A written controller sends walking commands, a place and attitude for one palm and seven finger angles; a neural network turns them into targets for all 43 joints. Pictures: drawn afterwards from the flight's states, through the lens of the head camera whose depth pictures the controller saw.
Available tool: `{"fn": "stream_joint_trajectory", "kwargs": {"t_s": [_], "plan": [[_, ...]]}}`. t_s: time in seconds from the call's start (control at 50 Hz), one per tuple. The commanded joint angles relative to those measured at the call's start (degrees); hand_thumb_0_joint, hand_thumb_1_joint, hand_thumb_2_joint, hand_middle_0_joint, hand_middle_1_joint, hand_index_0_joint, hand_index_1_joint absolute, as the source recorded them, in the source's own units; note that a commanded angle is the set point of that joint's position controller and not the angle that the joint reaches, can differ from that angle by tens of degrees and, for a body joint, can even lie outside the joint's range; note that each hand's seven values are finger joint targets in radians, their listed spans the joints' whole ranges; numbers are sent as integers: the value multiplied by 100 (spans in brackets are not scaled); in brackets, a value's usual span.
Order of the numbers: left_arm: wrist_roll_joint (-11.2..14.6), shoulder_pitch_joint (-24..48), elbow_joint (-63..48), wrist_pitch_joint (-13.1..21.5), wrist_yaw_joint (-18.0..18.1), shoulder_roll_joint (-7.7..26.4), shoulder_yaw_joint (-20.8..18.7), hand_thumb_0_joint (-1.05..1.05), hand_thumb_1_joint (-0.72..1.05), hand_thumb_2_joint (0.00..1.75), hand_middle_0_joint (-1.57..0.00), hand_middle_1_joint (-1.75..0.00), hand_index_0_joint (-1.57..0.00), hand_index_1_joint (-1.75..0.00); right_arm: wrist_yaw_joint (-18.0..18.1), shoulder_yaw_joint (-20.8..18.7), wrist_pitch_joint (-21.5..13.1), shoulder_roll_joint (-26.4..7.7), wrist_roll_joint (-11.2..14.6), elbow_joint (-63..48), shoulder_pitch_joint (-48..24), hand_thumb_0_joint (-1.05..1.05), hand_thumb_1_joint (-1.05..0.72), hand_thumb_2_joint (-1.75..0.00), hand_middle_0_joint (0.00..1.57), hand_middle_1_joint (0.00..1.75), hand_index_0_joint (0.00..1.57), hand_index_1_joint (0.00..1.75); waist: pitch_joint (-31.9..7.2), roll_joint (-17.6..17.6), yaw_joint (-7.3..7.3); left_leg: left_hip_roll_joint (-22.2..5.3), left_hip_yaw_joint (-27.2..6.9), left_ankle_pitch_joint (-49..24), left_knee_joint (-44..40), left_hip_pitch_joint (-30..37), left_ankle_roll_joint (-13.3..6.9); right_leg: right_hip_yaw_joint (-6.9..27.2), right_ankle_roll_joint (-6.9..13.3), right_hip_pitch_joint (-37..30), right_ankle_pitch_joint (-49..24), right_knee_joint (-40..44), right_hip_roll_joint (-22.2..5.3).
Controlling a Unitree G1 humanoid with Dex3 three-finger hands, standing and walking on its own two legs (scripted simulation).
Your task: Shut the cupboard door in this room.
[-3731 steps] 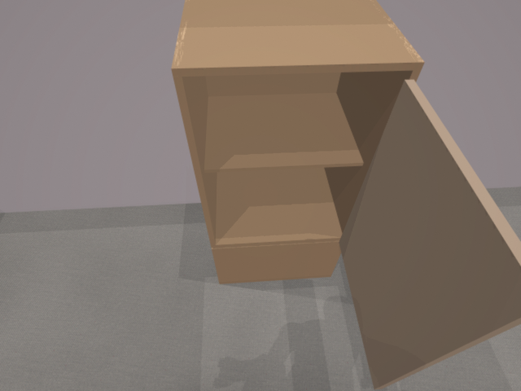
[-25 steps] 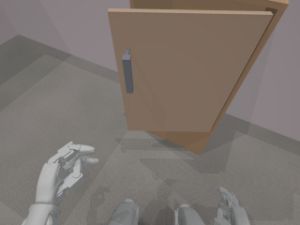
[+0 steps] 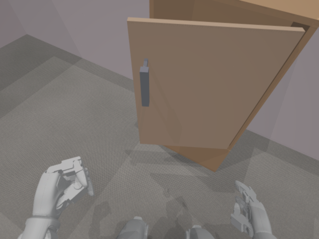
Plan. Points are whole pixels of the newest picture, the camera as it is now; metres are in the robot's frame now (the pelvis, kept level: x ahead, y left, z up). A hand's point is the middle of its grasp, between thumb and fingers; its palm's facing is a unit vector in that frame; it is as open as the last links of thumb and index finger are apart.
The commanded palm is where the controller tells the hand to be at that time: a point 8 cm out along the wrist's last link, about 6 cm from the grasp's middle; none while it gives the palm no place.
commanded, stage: raise the hand and make a fist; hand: left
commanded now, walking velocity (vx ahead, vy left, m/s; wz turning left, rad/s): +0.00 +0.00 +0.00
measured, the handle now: (145, 83) +0.52 +0.10 +0.07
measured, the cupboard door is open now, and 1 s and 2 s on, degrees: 27 27 27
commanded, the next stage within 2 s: bring the fist close to the handle in 0.64 s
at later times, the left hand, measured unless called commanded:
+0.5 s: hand (92, 178) +0.23 +0.17 +0.07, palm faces +0.03 -1.00 -0.03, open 3.1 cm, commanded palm +0.21 +0.22 +0.07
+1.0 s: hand (109, 163) +0.27 +0.14 +0.07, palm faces -0.01 -1.00 -0.02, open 3.1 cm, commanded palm +0.26 +0.20 +0.07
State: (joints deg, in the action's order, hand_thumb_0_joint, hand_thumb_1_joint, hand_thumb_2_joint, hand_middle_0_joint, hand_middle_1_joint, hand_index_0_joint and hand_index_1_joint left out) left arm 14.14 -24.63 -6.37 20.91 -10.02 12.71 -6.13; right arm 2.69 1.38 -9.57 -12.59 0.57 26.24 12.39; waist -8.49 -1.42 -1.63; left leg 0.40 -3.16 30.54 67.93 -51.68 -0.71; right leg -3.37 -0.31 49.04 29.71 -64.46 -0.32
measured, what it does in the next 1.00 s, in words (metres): stands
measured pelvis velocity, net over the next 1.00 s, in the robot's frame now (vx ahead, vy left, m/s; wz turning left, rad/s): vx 0.00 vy -0.02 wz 0.00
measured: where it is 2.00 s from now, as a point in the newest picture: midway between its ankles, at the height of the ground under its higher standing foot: outside the picture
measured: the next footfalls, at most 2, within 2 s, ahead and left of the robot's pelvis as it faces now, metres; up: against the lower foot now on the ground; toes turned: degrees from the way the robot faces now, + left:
none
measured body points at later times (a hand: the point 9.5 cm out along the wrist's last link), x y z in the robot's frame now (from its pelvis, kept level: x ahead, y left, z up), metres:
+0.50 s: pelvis +0.01 -0.02 +0.01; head +0.06 -0.02 +0.45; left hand +0.22 +0.22 +0.07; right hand +0.18 -0.26 -0.07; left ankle +0.03 +0.11 -0.65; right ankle +0.02 -0.13 -0.65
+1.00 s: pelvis +0.00 -0.02 +0.00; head +0.05 -0.02 +0.45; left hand +0.26 +0.20 +0.07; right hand +0.18 -0.25 -0.08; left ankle +0.03 +0.11 -0.65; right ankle +0.02 -0.13 -0.65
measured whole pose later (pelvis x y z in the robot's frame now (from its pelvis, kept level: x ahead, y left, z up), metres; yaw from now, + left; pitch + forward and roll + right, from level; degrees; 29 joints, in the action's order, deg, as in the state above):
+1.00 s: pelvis +0.00 -0.02 +0.00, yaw +0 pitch +14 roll -1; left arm 13.1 -9.3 4.1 19.4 -9.0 11.3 -4.1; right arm 3.1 1.3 -9.8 -13.8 1.5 30.4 13.1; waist -7.7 -2.4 -0.8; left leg 0.1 -3.1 29.3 65.9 -50.3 0.5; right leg -3.2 0.9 48.6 29.3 -64.1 -0.1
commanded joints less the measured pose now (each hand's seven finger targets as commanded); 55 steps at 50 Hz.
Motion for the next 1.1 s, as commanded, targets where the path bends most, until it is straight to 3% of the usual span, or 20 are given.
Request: {"fn": "stream_joint_trajectory", "kwargs": {"t_s": [0.0, 0.12, 0.26, 0.28, 0.36, 0.38, 0.46, 0.5, 0.72, 0.78, 0.84, 0.86, 0.92, 0.96, 1.02, 1.06, 1.08], "plan": [[140, 337, -1308, 320, -107, 614, -430, 0, 90, 90, -130, -150, -130, -150, 106, -334, -218, -794, 39, -809, 2, 0, -90, -90, 20, 30, 20, 30, -1178, -320, 109, 2, -35, -1535, -1246, 1013, 33, -80, 226, -822, -1350, 774, 198], [272, 461, -980, 262, -223, 633, -538, 0, 90, 90, -130, -150, -130, -150, 121, -324, -202, -809, 65, -743, 7, 0, -90, -90, 20, 30, 20, 30, -1052, -82, 134, 21, 17, -1474, -1224, 860, 13, 4, 198, -968, -1381, 913, 179], [360, 501, -759, 256, -312, 764, -707, 0, 90, 90, -130, -150, -130, -150, 144, -351, -221, -814, 96, -686, 1, 0, -90, -90, 20, 30, 20, 30, -1120, 83, 64, 50, 103, -1509, -1178, 735, -24, 206, 175, -1286, -1436, 1062, 131], [357, 511, -772, 264, -322, 654, -602, 0, 90, 90, -130, -150, -130, -150, 134, -341, -225, -800, 108, -698, -21, 0, -90, -90, 20, 30, 20, 30, -1089, 28, 75, 60, 123, -1487, -1195, 720, -24, 226, 169, -1287, -1417, 1076, 107], [326, 515, -772, 329, -250, 822, -732, 0, 90, 90, -130, -150, -130, -150, 125, -372, -222, -819, 98, -663, -8, 0, -90, -90, 20, 30, 20, 30, -1087, 29, 50, 51, 128, -1510, -1201, 709, -28, 247, 173, -1312, -1434, 1061, 106], [312, 543, -831, 359, -241, 722, -644, 0, 90, 90, -130, -150, -130, -150, 114, -369, -224, -798, 102, -680, -44, 0, -90, -90, 20, 30, 20, 30, -1140, -38, 59, 61, 147, -1445, -1214, 737, -31, 263, 162, -1279, -1355, 1070, 92], [310, 554, -710, 436, -184, 782, -697, 0, 90, 90, -130, -150, -130, -150, 120, -385, -212, -818, 107, -648, -44, 0, -90, -90, 20, 30, 20, 30, -968, 140, 92, 44, 138, -1287, -1209, 637, -38, 307, 156, -1208, -1117, 1136, 106], [286, 610, -795, 470, -176, 713, -618, 0, 90, 90, -130, -150, -130, -150, 109, -376, -215, -802, 113, -674, -45, 0, -90, -90, 20, 30, 20, 30, -1009, -24, 88, 52, 155, -1237, -1262, 713, -34, 284, 161, -1185, -1056, 1136, 96], [293, 653, -703, 434, -226, 697, -595, 0, 90, 90, -130, -150, -130, -150, 122, -354, -227, -805, 119, -673, -61, 0, -90, -90, 20, 30, 20, 30, -995, 24, 125, 58, 161, -1160, -1216, 666, -49, 320, 141, -1164, -1008, 1158, 96], [238, 1380, -713, 454, -198, 584, -336, 0, 90, 90, -130, -150, -130, -150, 131, -327, -285, -817, 108, -585, -65, 0, -90, -90, 20, 30, 20, 30, -954, 71, 274, 35, 112, -1063, -1161, 674, -66, 302, 138, -955, -893, 1138, 105], [133, 1877, -533, 405, -110, 451, -117, 0, 90, 90, -130, -150, -130, -150, 140, -308, -325, -826, 120, -526, -53, 0, -90, -90, 20, 30, 20, 30, -922, -33, 321, 33, 88, -880, -1196, 688, -61, 259, 149, -797, -664, 1146, 99], [77, 2170, -477, 373, -60, 561, -150, 0, 90, 90, -130, -150, -130, -150, 152, -309, -333, -852, 121, -471, -47, 0, -90, -90, 20, 30, 20, 30, -914, -14, 347, 12, 56, -820, -1198, 690, -66, 257, 161, -747, -567, 1139, 118], [-63, 2592, -300, 224, 102, 399, 34, 0, 90, 90, -130, -150, -130, -150, 134, -300, -337, -832, 118, -436, -57, 0, -90, -90, 20, 30, 20, 30, -1147, -76, 327, 23, 54, -891, -1290, 879, -73, 209, 161, -806, -693, 1132, 98], [-113, 2517, -61, 95, 240, 597, -205, 0, 90, 90, -130, -150, -130, -150, 119, -297, -274, -858, 103, -432, -29, 0, -90, -90, 20, 30, 20, 30, -1302, 41, 206, 25, 76, -1018, -1343, 864, -69, 216, 165, -1048, -804, 1155, 108], [-184, 2931, 196, -10, 423, 533, -233, 0, 90, 90, -130, -150, -130, -150, 66, -283, -178, -797, 101, -381, -58, 0, -90, -90, 20, 30, 20, 30, -1345, -58, 193, 27, 138, -1227, -1396, 955, -47, 212, 160, -1157, -1100, 1158, 82], [-213, 3007, 322, -12, 512, 466, -211, 0, 90, 90, -130, -150, -130, -150, 34, -293, -130, -804, 76, -394, -35, 0, -90, -90, 20, 30, 20, 30, -1442, 62, 152, 27, 138, -1405, -1424, 1004, -47, 200, 167, -1312, -1316, 1140, 89], [-246, 3087, 373, 5, 543, 356, -103, 0, 90, 90, -130, -150, -130, -150, 10, -292, -107, -781, 78, -380, -48, 0, -90, -90, 20, 30, 20, 30, -1437, 11, 196, 23, 185, -1452, -1419, 1060, -45, 207, 153, -1296, -1416, 1155, 74]]}}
